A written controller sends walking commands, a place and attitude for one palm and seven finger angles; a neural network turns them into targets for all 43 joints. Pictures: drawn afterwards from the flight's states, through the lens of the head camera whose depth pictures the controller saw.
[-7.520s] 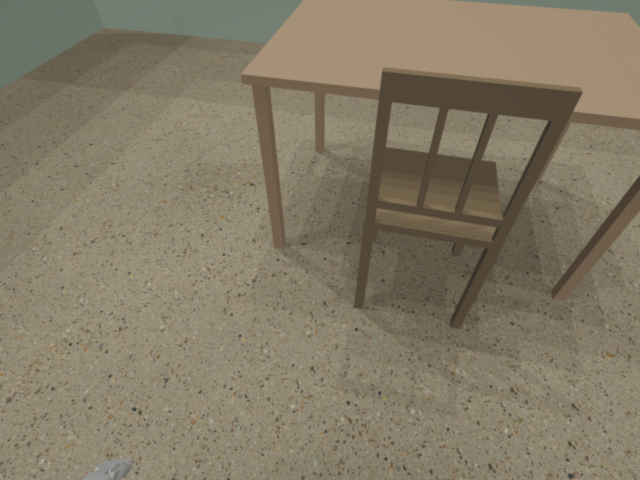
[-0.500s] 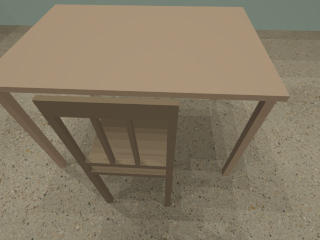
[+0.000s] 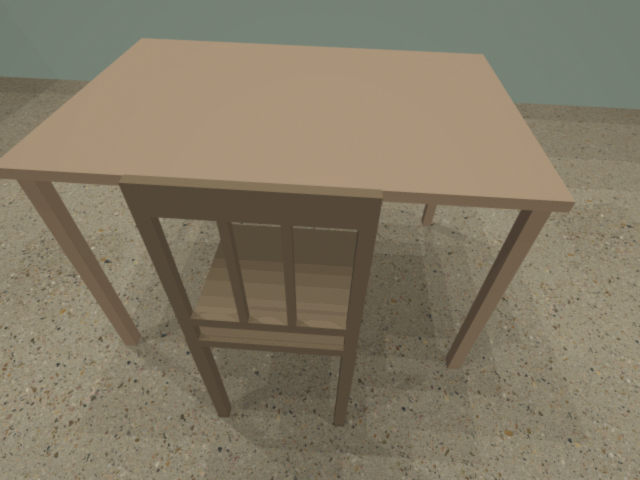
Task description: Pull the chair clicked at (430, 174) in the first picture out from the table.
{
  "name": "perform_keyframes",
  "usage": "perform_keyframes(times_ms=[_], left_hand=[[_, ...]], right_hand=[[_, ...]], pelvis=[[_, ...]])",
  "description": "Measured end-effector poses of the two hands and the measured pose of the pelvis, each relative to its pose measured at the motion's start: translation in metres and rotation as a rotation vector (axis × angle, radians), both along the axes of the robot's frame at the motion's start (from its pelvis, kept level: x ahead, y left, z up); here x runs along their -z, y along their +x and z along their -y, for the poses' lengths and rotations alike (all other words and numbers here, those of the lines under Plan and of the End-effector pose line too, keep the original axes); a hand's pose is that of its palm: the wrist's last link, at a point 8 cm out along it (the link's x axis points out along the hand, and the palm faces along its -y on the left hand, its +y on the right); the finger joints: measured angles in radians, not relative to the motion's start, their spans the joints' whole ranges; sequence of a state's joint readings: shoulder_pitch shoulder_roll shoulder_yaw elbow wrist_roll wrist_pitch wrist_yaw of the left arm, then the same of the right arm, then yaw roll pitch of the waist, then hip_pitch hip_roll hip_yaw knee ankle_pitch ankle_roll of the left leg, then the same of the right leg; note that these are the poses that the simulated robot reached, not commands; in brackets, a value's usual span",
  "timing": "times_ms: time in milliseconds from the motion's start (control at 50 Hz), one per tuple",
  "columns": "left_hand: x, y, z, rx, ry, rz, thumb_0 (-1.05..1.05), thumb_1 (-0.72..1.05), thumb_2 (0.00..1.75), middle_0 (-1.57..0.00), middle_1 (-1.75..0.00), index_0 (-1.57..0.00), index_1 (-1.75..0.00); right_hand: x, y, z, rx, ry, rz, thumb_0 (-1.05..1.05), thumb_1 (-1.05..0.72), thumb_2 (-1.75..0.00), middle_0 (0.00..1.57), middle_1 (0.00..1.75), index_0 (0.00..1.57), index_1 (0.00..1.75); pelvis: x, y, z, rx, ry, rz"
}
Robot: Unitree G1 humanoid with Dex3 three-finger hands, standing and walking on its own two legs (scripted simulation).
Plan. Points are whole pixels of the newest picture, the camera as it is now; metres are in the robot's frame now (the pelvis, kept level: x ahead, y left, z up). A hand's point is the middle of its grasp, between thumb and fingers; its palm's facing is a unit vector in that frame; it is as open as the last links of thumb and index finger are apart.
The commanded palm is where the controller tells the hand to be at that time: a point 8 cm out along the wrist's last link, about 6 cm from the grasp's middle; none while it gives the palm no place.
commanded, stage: come to a stop and stand still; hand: left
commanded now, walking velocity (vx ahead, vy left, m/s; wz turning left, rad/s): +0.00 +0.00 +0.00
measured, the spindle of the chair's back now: (235, 275) +0.47 +0.19 -0.07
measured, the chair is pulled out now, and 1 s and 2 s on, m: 0.00 0.00 0.00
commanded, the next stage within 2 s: look again from close up in 1.00 s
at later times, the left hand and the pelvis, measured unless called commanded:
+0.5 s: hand out of the picture -0.04 +0.19 -0.17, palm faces +0.02 -0.99 -0.14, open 7.4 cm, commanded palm none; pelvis -0.05 +0.03 +0.01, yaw -2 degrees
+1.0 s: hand out of the picture -0.06 +0.21 -0.16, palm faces +0.00 -0.99 -0.17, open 7.4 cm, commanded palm none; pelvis -0.04 +0.05 +0.02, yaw -2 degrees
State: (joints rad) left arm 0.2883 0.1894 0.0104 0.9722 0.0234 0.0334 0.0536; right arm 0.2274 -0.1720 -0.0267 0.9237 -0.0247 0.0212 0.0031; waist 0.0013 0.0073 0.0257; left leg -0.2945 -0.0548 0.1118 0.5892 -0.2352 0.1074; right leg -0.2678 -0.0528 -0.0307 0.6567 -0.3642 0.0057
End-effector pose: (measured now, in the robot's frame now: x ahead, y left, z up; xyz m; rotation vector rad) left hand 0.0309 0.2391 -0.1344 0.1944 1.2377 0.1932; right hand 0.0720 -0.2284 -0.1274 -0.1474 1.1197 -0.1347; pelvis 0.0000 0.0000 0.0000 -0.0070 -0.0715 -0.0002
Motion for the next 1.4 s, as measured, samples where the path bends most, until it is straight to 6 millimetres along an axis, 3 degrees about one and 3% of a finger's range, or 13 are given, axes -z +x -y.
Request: perform_keyframes(times_ms=[120, 220, 320, 380, 520, 640, 800, 1080, 1400], left_hand=[[-0.005, -0.019, -0.004, -0.001, -0.005, 0.0, 0.0, 0.9, 0.9, -0.2, -0.29, -0.2, -0.29], [-0.006, -0.059, 0.003, -0.019, -0.018, -0.073, 0.0, 0.91, 0.9, -0.2, -0.29, -0.2, -0.29], [-0.006, -0.096, 0.012, -0.04, -0.051, -0.151, 0.0, 0.9, 0.9, -0.2, -0.29, -0.2, -0.29], [0.001, -0.099, 0.011, -0.031, -0.074, -0.164, 0.0, 0.9, 0.9, -0.21, -0.29, -0.2, -0.29], [0.008, -0.076, -0.003, 0.005, -0.106, -0.108, 0.01, 0.91, 0.9, -0.21, -0.3, -0.2, -0.29], [0.002, -0.066, -0.025, 0.027, -0.078, -0.082, 0.01, 0.92, 0.9, -0.21, -0.29, -0.2, -0.29], [-0.005, -0.073, -0.038, 0.022, -0.056, -0.108, 0.0, 0.91, 0.9, -0.2, -0.29, -0.2, -0.29], [-0.002, -0.093, -0.012, 0.0, -0.105, -0.197, 0.0, 0.91, 0.9, -0.2, -0.29, -0.2, -0.29], [-0.001, -0.069, 0.0, 0.01, -0.108, -0.183, 0.0, 0.91, 0.9, -0.2, -0.29, -0.2, -0.29]], right_hand=[[0.004, -0.039, 0.0, 0.012, -0.008, -0.073, 0.0, -0.91, -0.9, 0.2, 0.3, 0.2, 0.3], [0.009, -0.067, 0.0, 0.032, 0.001, -0.123, 0.01, -0.91, -0.9, 0.2, 0.3, 0.2, 0.3], [0.001, -0.094, -0.006, 0.064, 0.005, -0.176, 0.01, -0.9, -0.9, 0.2, 0.3, 0.2, 0.3], [-0.003, -0.111, -0.011, 0.089, -0.006, -0.201, 0.01, -0.9, -0.9, 0.2, 0.3, 0.2, 0.3], [-0.006, -0.14, -0.039, 0.087, -0.018, -0.265, 0.01, -0.9, -0.9, 0.2, 0.3, 0.2, 0.3], [-0.005, -0.145, -0.061, 0.084, 0.006, -0.266, 0.01, -0.91, -0.9, 0.2, 0.3, 0.2, 0.3], [-0.002, -0.139, -0.065, 0.082, 0.015, -0.258, 0.02, -0.92, -0.9, 0.2, 0.3, 0.21, 0.3], [-0.004, -0.117, -0.054, 0.07, -0.002, -0.25, 0.01, -0.92, -0.9, 0.2, 0.3, 0.2, 0.3], [-0.003, -0.11, -0.05, 0.078, 0.002, -0.274, 0.01, -0.92, -0.9, 0.2, 0.3, 0.2, 0.3]], pelvis=[[-0.002, -0.018, -0.007, 0.009, 0.01, -0.031], [-0.004, -0.032, -0.009, 0.013, 0.005, -0.039], [-0.011, -0.039, -0.01, 0.015, 0.002, -0.048], [-0.011, -0.039, -0.014, 0.02, -0.003, -0.059], [-0.012, -0.049, -0.032, 0.033, -0.002, -0.051], [-0.015, -0.054, -0.044, 0.032, 0.002, -0.047], [-0.017, -0.053, -0.052, 0.032, 0.008, -0.054], [-0.018, -0.039, -0.047, 0.036, 0.01, -0.055], [-0.019, -0.024, -0.038, 0.04, 0.009, -0.054]])
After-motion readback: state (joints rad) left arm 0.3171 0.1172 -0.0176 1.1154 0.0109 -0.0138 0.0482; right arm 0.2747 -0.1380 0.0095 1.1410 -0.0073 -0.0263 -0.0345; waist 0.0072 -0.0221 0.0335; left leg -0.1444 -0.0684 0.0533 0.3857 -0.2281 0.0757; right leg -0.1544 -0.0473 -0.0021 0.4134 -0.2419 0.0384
